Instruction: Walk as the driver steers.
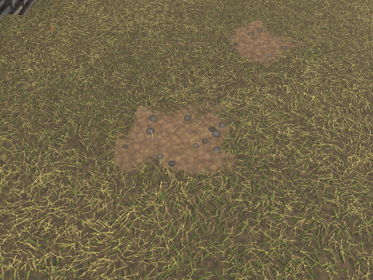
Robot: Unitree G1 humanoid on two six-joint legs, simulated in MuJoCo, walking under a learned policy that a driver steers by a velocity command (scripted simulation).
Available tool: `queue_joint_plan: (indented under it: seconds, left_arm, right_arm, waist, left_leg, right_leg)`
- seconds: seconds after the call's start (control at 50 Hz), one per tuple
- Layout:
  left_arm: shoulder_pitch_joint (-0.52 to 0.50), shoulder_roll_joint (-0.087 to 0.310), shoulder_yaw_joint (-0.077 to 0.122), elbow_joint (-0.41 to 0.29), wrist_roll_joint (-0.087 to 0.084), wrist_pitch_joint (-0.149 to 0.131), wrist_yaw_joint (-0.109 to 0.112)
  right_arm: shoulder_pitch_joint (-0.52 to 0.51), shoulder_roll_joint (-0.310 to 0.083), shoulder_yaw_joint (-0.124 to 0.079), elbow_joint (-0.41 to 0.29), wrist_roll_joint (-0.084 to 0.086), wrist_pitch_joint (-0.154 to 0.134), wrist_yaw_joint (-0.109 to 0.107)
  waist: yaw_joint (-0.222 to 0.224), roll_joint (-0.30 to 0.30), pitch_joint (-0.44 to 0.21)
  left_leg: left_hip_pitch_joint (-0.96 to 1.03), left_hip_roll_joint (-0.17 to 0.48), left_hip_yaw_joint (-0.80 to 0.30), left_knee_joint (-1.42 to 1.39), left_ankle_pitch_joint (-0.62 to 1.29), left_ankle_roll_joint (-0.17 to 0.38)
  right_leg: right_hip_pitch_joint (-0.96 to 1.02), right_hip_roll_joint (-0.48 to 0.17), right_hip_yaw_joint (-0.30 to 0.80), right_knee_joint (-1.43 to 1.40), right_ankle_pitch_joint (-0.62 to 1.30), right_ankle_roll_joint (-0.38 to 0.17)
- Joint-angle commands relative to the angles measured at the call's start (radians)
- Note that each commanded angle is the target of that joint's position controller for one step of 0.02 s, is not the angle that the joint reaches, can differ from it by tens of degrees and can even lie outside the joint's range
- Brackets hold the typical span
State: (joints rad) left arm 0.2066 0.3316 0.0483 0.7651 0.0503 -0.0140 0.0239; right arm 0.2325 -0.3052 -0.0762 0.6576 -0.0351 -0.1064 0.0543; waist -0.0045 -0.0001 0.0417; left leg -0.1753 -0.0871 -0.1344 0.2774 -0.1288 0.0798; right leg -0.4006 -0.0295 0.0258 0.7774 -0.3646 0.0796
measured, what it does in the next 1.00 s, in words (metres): walks ahead, turning right: right foot, then left foot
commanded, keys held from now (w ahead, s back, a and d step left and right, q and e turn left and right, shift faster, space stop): w+e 0.80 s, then w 0.06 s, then w+q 0.14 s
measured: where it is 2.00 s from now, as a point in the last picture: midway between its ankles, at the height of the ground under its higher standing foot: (260, 184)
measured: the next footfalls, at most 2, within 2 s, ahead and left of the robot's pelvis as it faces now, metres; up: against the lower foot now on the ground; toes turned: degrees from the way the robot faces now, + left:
right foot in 0.24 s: +0.10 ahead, -0.16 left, +0.00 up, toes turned -3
left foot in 0.62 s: +0.31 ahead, +0.00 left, +0.00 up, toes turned -14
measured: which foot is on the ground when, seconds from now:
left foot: down 0.00-0.22, up 0.24-0.60, down 0.62-1.00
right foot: up 0.00-0.22, down 0.24-0.62, up 0.64-1.00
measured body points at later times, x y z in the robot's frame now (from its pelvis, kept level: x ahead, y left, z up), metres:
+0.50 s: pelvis +0.15 -0.09 -0.01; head +0.17 -0.10 +0.44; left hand +0.20 +0.13 -0.14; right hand +0.31 -0.34 -0.11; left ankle +0.29 +0.05 -0.71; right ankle +0.06 -0.15 -0.75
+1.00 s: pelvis +0.40 -0.19 -0.10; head +0.40 -0.21 +0.35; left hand +0.68 -0.11 -0.18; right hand +0.21 -0.32 -0.24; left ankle +0.27 +0.01 -0.75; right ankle +0.51 -0.40 -0.80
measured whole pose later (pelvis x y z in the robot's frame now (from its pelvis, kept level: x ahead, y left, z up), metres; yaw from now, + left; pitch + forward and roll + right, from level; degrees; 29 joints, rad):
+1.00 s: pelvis +0.40 -0.19 -0.10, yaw -22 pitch +2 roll +5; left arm 0.07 0.23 -0.05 0.73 0.10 -0.04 -0.09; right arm 0.61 -0.18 0.05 0.94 -0.10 -0.11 0.03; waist -0.17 -0.05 -0.02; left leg -0.10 0.01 0.14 0.87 -0.79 0.00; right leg -0.66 -0.15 0.05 0.64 0.39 0.00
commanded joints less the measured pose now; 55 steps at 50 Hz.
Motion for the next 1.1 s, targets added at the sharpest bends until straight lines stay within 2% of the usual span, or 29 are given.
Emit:
queue_joint_plan:
  seconds: [0.02,0.1,0.22,0.24,0.26,0.28,0.32,0.36,0.42,0.5,0.52,0.58,0.6,0.62,0.64,0.66,0.68,0.7,0.74,0.8,0.82,0.84,0.88,0.92,0.94,0.96,1.02,1.06,1.1]
  left_arm:
    - [-0.009,0.056,-0.013,-0.029,0.024,-0.016,-0.015]
    - [-0.032,0.049,-0.024,-0.031,0.022,-0.054,-0.046]
    - [0.149,0.078,-0.012,0.015,-0.006,-0.143,-0.080]
    - [0.298,0.117,0.000,0.043,0.010,-0.157,-0.072]
    - [0.347,0.181,0.010,0.027,0.016,-0.161,-0.071]
    - [0.346,0.116,0.006,0.037,0.017,-0.153,-0.066]
    - [0.230,0.022,-0.017,0.005,0.002,-0.135,-0.063]
    - [0.177,-0.035,-0.046,-0.002,0.006,-0.131,-0.061]
    - [0.189,0.036,-0.022,-0.003,-0.003,-0.134,-0.069]
    - [0.256,0.092,0.006,0.003,0.016,-0.113,-0.117]
    - [0.231,0.065,-0.003,-0.023,0.062,-0.111,-0.119]
    - [0.084,0.074,0.006,-0.095,0.047,-0.116,-0.104]
    - [-0.032,0.118,0.020,-0.142,0.053,-0.121,-0.108]
    - [-0.099,0.087,0.019,-0.172,0.054,-0.135,-0.124]
    - [0.110,-0.119,-0.036,-0.101,0.032,-0.150,-0.159]
    - [0.281,-0.110,-0.026,-0.044,0.025,-0.159,-0.157]
    - [0.259,-0.030,-0.007,-0.051,-0.004,-0.143,-0.138]
    - [0.177,0.067,0.008,-0.057,0.019,-0.123,-0.115]
    - [0.105,-0.002,-0.024,-0.049,0.075,-0.080,-0.093]
    - [-0.008,-0.079,-0.062,-0.082,0.046,-0.068,-0.132]
    - [0.079,-0.079,-0.068,-0.035,0.065,-0.078,-0.152]
    - [0.027,-0.047,-0.066,-0.050,0.058,-0.083,-0.155]
    - [-0.122,-0.022,-0.058,-0.082,0.072,-0.084,-0.132]
    - [-0.168,-0.040,-0.078,-0.071,0.046,-0.067,-0.115]
    - [-0.192,-0.058,-0.087,-0.093,0.041,-0.049,-0.113]
    - [-0.179,-0.044,-0.086,-0.100,0.043,-0.033,-0.113]
    - [-0.164,0.035,-0.068,-0.089,0.060,-0.014,-0.099]
    - [0.016,0.041,-0.053,0.012,0.061,-0.018,-0.082]
    - [0.416,0.166,0.031,0.139,0.062,-0.029,-0.068]
  right_arm:
    - [0.096,-0.128,-0.034,-0.038,0.009,-0.001,-0.009]
    - [0.098,-0.135,-0.020,-0.022,0.004,0.012,-0.038]
    - [0.002,-0.093,0.025,0.032,-0.036,0.028,-0.044]
    - [0.008,-0.030,0.041,0.032,-0.059,0.026,-0.047]
    - [-0.058,0.005,0.053,-0.033,-0.068,0.010,-0.032]
    - [-0.103,-0.036,0.047,-0.016,-0.061,0.002,-0.036]
    - [-0.079,-0.068,0.043,0.037,-0.066,-0.007,-0.058]
    - [-0.100,-0.025,0.056,0.045,-0.082,-0.007,-0.057]
    - [-0.168,-0.025,0.056,0.036,-0.039,-0.002,-0.050]
    - [-0.257,0.017,0.073,-0.006,-0.051,0.018,-0.024]
    - [-0.177,0.022,0.075,0.011,-0.073,0.009,-0.016]
    - [0.042,-0.066,0.040,0.052,-0.073,-0.013,-0.044]
    - [0.294,-0.093,0.024,0.115,-0.068,-0.016,-0.058]
    - [0.609,-0.105,0.013,0.190,-0.067,-0.021,-0.075]
    - [0.580,-0.092,0.047,0.181,-0.045,-0.015,-0.069]
    - [0.444,-0.109,0.052,0.136,-0.052,-0.022,-0.032]
    - [0.243,-0.137,0.035,0.100,-0.042,-0.020,-0.002]
    - [0.096,0.007,0.080,0.072,-0.020,-0.014,0.009]
    - [-0.087,0.138,0.130,0.046,-0.012,-0.005,-0.025]
    - [0.036,-0.014,0.086,0.132,-0.022,-0.022,-0.083]
    - [0.113,-0.017,0.082,0.157,-0.075,-0.017,-0.097]
    - [0.178,0.029,0.098,0.201,-0.097,-0.024,-0.104]
    - [0.389,0.029,0.105,0.237,-0.050,-0.032,-0.108]
    - [0.397,0.036,0.110,0.239,-0.040,-0.018,-0.074]
    - [0.391,0.011,0.107,0.241,-0.074,-0.009,-0.038]
    - [0.339,-0.011,0.103,0.229,-0.078,-0.012,-0.012]
    - [0.295,-0.094,0.071,0.246,-0.030,-0.011,-0.009]
    - [0.378,-0.100,0.073,0.332,-0.032,0.023,-0.008]
    - [0.501,-0.018,0.093,0.405,-0.105,0.045,0.055]
  waist:
    - [-0.085,0.100,-0.044]
    - [-0.109,0.117,-0.015]
    - [0.032,0.051,-0.026]
    - [0.077,-0.090,-0.076]
    - [0.106,-0.212,-0.057]
    - [0.122,-0.088,0.048]
    - [0.077,-0.044,0.036]
    - [0.032,-0.051,0.041]
    - [0.040,-0.054,0.010]
    - [0.057,-0.080,-0.007]
    - [0.022,-0.097,-0.026]
    - [-0.100,-0.047,-0.037]
    - [-0.221,0.013,-0.070]
    - [-0.350,0.096,-0.121]
    - [-0.201,0.263,-0.258]
    - [-0.048,-0.026,-0.141]
    - [-0.004,0.103,0.012]
    - [0.005,0.005,-0.002]
    - [0.058,-0.035,-0.021]
    - [-0.013,0.012,-0.029]
    - [-0.034,0.013,-0.047]
    - [-0.045,0.010,-0.008]
    - [-0.159,0.040,0.004]
    - [-0.157,-0.003,0.035]
    - [-0.148,0.037,0.062]
    - [-0.099,0.049,0.096]
    - [-0.064,-0.014,0.137]
    - [-0.014,-0.084,0.103]
    - [0.123,-0.213,-0.075]
  left_leg:
    - [0.149,0.319,-0.275,-0.072,-0.275,0.191]
    - [0.143,0.329,-0.297,-0.083,-0.445,0.160]
    - [-0.136,0.225,-0.118,0.135,-0.414,0.112]
    - [-0.211,0.109,-0.021,0.431,-0.373,0.035]
    - [-0.566,-0.010,0.011,0.652,-0.456,-0.048]
    - [-0.722,0.061,-0.073,0.757,-0.393,-0.034]
    - [-0.695,0.111,-0.007,0.873,-0.271,-0.045]
    - [-0.588,0.162,0.029,0.798,-0.190,-0.049]
    - [-0.477,0.151,0.102,0.582,-0.089,-0.111]
    - [-0.282,0.086,0.197,0.459,-0.026,-0.120]
    - [-0.189,0.093,0.175,0.650,0.110,-0.110]
    - [0.024,0.033,0.222,0.624,-0.075,-0.081]
    - [0.302,0.002,0.231,0.596,-0.051,-0.068]
    - [0.515,0.031,0.213,0.517,-0.040,-0.013]
    - [0.582,0.355,-0.213,0.354,0.338,0.264]
    - [0.375,0.531,-0.447,0.280,0.836,0.421]
    - [0.171,0.606,-0.569,0.171,0.442,0.445]
    - [0.019,0.601,-0.513,0.115,0.160,0.397]
    - [-0.171,0.454,-0.272,0.081,0.087,0.270]
    - [-0.195,0.284,0.059,0.061,0.015,0.171]
    - [-0.230,0.243,0.112,0.142,0.004,0.143]
    - [-0.054,0.281,0.073,0.200,-0.006,0.120]
    - [0.208,0.290,0.023,0.305,-0.099,0.159]
    - [-0.064,0.203,0.115,0.340,-0.275,0.138]
    - [-0.301,0.210,0.100,0.289,-0.383,0.139]
    - [-0.407,0.240,0.066,0.291,-0.402,0.147]
    - [-0.174,0.280,0.006,0.453,-0.410,0.082]
    - [-0.030,0.213,0.023,0.728,-0.453,0.017]
    - [-0.362,0.100,0.081,1.260,-0.433,-0.079]
  right_leg:
    - [-0.132,-0.039,-0.011,-0.062,-0.016,-0.016]
    - [-0.120,-0.012,-0.063,-0.173,0.000,-0.074]
    - [0.346,0.014,-0.046,-0.333,0.147,-0.199]
    - [0.462,-0.104,0.179,-0.417,0.105,-0.296]
    - [0.608,-0.320,0.703,-0.564,-0.033,-0.517]
    - [0.600,-0.334,0.720,-0.613,-0.270,-0.478]
    - [0.522,-0.242,0.531,-0.600,-0.165,-0.405]
    - [0.402,-0.180,0.395,-0.600,0.076,-0.361]
    - [0.344,-0.122,0.272,-0.593,0.402,-0.361]
    - [0.191,-0.071,0.219,-0.513,0.608,-0.358]
    - [0.103,-0.078,0.224,-0.453,0.621,-0.351]
    - [-0.019,-0.041,0.230,-0.224,0.807,-0.302]
    - [-0.213,0.019,0.224,0.011,0.862,-0.274]
    - [-0.367,0.107,0.216,0.387,0.703,-0.252]
    - [-0.449,0.247,0.103,0.822,-0.240,-0.181]
    - [-0.485,0.162,0.186,0.936,-0.245,-0.145]
    - [-0.602,0.079,0.206,1.012,-0.164,-0.112]
    - [-0.590,0.003,0.208,0.923,-0.056,-0.116]
    - [-0.440,-0.088,0.181,0.651,0.018,-0.068]
    - [-0.290,-0.092,0.013,0.339,0.040,-0.041]
    - [-0.192,-0.067,-0.002,0.433,0.239,-0.064]
    - [-0.415,-0.139,0.139,0.303,0.498,-0.074]
    - [-0.646,-0.125,0.077,0.065,0.647,-0.077]
    - [-0.345,-0.100,-0.037,-0.222,0.823,-0.086]
    - [-0.092,-0.074,-0.081,-0.152,0.867,-0.088]
    - [0.019,-0.075,-0.056,-0.100,0.878,-0.086]
    - [-0.012,-0.107,0.002,-0.315,0.727,-0.081]
    - [0.158,-0.121,-0.015,-0.584,0.925,-0.083]
    - [0.815,-0.195,-0.005,-0.351,1.039,-0.215]
Over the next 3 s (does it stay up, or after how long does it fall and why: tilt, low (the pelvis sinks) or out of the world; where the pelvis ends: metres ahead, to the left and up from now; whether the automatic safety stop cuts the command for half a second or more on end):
stays up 1.03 -0.36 -0.25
